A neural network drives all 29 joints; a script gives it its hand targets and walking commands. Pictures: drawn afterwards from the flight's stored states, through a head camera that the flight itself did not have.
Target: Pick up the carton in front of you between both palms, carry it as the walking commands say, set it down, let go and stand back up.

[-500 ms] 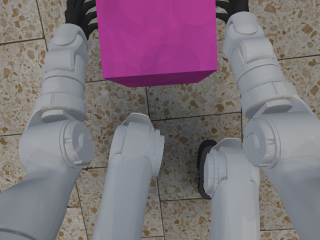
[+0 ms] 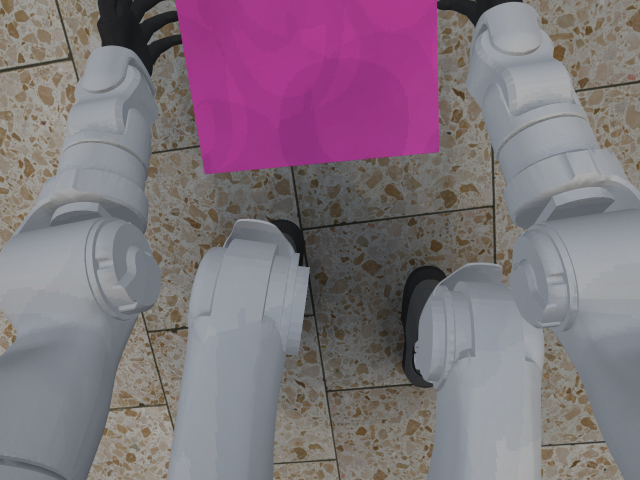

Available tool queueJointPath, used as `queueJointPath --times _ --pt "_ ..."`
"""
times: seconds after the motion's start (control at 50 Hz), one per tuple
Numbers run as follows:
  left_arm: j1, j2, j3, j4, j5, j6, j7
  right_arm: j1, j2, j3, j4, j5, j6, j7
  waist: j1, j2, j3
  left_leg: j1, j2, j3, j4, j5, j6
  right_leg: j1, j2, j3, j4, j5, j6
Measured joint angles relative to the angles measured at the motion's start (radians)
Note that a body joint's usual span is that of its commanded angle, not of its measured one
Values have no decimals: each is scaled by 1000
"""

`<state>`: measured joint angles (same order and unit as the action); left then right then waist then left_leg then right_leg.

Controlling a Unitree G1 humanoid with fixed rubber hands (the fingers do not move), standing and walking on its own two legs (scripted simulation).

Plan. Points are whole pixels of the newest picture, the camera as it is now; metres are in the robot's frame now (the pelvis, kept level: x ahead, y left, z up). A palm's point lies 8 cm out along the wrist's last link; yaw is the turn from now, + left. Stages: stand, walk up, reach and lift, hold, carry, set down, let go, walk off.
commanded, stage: set down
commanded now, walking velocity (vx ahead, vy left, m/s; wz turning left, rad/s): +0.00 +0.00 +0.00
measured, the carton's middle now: (317, 66) +0.48 +0.12 -0.26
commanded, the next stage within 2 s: let go in 1.18 s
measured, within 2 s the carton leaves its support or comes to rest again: neither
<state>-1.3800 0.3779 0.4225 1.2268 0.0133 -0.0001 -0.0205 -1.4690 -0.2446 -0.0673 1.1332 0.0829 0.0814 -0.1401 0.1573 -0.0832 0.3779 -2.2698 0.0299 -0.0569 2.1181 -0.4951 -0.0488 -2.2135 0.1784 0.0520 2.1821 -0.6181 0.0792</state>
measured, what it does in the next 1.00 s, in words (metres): rises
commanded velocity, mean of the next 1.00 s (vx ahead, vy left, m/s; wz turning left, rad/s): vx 0.00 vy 0.00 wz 0.00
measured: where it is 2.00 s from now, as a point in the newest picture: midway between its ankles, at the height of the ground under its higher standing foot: (348, 323)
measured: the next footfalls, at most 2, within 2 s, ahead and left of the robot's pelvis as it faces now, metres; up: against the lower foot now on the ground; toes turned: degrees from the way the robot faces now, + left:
none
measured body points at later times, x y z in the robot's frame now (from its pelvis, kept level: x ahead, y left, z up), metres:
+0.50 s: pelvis +0.00 +0.01 +0.05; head +0.33 +0.08 +0.35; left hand +0.48 +0.35 -0.07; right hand +0.57 -0.01 -0.07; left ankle +0.13 +0.14 -0.35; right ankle +0.10 -0.12 -0.35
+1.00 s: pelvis +0.03 +0.02 +0.18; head +0.34 +0.08 +0.51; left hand +0.48 +0.36 +0.08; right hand +0.57 -0.02 +0.07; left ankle +0.13 +0.14 -0.35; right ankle +0.10 -0.12 -0.35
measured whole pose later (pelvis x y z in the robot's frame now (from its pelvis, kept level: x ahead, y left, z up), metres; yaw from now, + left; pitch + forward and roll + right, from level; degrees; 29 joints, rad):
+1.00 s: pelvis +0.03 +0.02 +0.18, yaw +3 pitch +47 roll -4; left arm -1.01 0.34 0.35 0.78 -0.07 0.18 -0.07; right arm -1.06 -0.16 -0.20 0.74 -0.01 0.22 -0.14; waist 0.13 -0.04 -0.07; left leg -1.91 -0.04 -0.06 1.48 -0.39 -0.01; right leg -1.81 0.08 0.05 1.52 -0.54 0.06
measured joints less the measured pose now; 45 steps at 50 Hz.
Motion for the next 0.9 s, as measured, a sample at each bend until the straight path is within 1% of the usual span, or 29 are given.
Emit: queueJointPath --times 0.06,0.14,0.2,0.26,0.32,0.38,0.48,0.56,0.62,0.68,0.72,0.82,0.86,0.9 --pt "36 44 -54 -25 -97 -20 12 23 -30 34 -30 43 -4 5 -8 13 13 -5 4 11 1 0 13 1 -13 2 1 -7 2" --pt "64 84 -100 -88 -180 -18 4 64 -58 64 -122 84 13 2 -13 31 16 -16 8 21 8 1 29 0 -30 2 7 -14 4" --pt "70 91 -126 -144 -216 2 -4 90 -61 69 -186 94 26 -7 -16 42 5 -21 3 27 12 5 36 1 -41 4 13 -19 7" --pt "74 82 -138 -209 -229 30 -4 119 -47 55 -259 76 48 -23 -22 44 -19 -18 -10 26 7 11 37 13 -56 1 12 -26 5" --pt "98 61 -146 -264 -224 59 2 159 -26 36 -311 58 78 -40 -23 35 -63 -2 -23 19 -14 13 35 38 -69 -7 -10 -32 1" --pt "131 27 -137 -300 -186 90 8 184 -2 1 -319 45 100 -48 -13 26 -116 27 -30 11 -56 14 34 71 -75 -14 -58 -29 -2" --pt "176 -3 -131 -324 -138 127 17 202 38 -75 -270 -18 108 -36 -7 9 -213 74 -43 3 -154 28 30 121 -83 -19 -160 -14 -10" --pt "193 -12 -130 -318 -124 146 9 194 52 -124 -219 -50 115 -29 -14 14 -274 106 -58 -3 -238 48 29 157 -88 -21 -245 0 -13" --pt "211 -27 -115 -323 -109 147 5 202 58 -154 -213 -76 111 -22 -19 23 -312 124 -66 -8 -294 59 29 178 -91 -22 -303 10 -14" --pt "230 -38 -96 -344 -91 144 4 217 53 -156 -227 -86 107 -16 -23 31 -344 136 -69 -12 -340 66 31 191 -92 -22 -353 20 -15" --pt "254 -37 -86 -373 -84 143 2 242 48 -136 -265 -67 106 -16 -24 35 -361 149 -67 -13 -365 67 34 204 -90 -22 -383 24 -14" --pt "319 -33 -84 -448 -109 167 -15 323 43 -101 -349 -51 126 -16 -28 38 -397 208 -65 -7 -448 71 38 259 -91 -10 -469 36 -12" --pt "345 -31 -80 -464 -102 173 -26 359 55 -97 -387 -47 133 -16 -30 41 -408 242 -66 -7 -488 75 39 293 -92 -8 -511 43 -14" --pt "362 -33 -80 -480 -101 179 -31 380 66 -107 -400 -53 135 -13 -32 43 -419 277 -68 -6 -531 83 40 327 -95 -4 -553 52 -16"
